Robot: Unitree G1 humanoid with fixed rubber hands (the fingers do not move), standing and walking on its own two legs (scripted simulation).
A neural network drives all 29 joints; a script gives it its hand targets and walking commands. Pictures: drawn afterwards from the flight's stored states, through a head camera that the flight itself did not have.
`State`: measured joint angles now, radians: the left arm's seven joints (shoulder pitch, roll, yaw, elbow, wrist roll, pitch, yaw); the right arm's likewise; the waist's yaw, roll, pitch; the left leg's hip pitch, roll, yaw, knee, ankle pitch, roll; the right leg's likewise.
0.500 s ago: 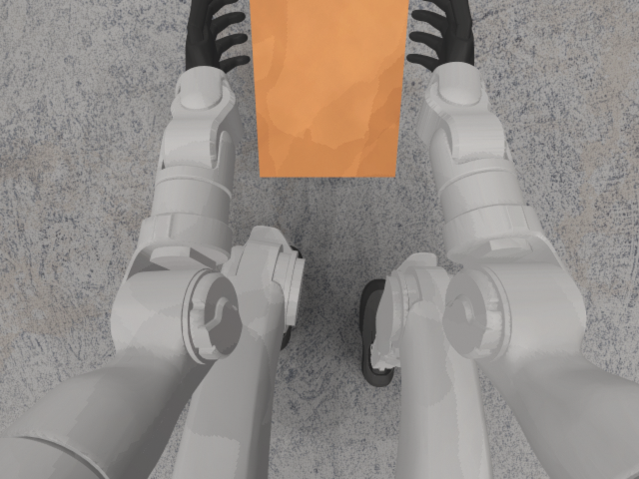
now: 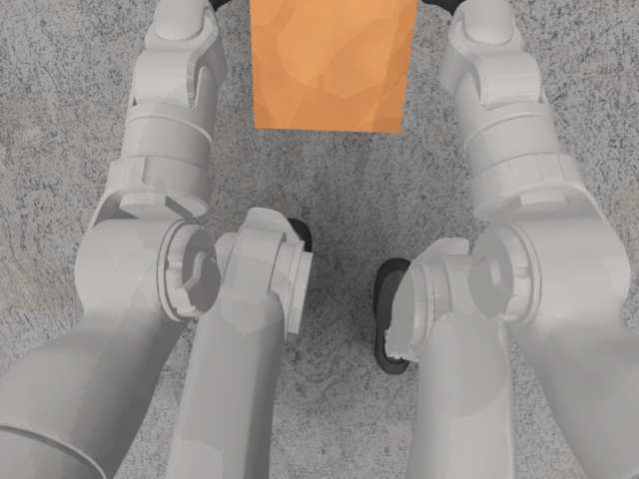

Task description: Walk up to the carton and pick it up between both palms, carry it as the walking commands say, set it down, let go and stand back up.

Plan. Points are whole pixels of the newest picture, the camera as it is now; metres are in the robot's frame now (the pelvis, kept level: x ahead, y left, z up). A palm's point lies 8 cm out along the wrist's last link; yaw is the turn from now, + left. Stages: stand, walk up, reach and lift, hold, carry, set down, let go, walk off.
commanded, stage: set down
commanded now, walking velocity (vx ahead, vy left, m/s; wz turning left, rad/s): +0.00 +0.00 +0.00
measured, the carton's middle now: out of the picture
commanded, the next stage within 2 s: none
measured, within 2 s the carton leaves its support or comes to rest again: rests again in 1.76 s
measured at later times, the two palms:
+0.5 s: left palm out of the picture +0.53 +0.22 -0.19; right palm (460, 6) +0.55 -0.05 -0.20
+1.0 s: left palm out of the picture +0.54 +0.23 -0.20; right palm (455, 2) +0.56 -0.04 -0.21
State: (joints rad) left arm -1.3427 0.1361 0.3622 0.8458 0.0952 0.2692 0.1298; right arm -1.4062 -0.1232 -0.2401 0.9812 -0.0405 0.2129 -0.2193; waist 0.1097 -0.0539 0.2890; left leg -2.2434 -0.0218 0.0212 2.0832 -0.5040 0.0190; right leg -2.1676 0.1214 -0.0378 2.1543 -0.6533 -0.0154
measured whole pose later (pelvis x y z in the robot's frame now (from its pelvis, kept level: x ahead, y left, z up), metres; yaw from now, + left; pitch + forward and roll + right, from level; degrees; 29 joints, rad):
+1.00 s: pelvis +0.01 +0.00 -0.03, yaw +0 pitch +35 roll +1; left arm -1.45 0.28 0.42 1.02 0.03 0.19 0.01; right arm -1.50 -0.11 -0.28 1.00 -0.12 0.18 -0.09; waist 0.09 -0.01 0.42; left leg -2.25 -0.01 0.05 2.21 -0.58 0.03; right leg -2.18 0.14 -0.02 2.30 -0.73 -0.02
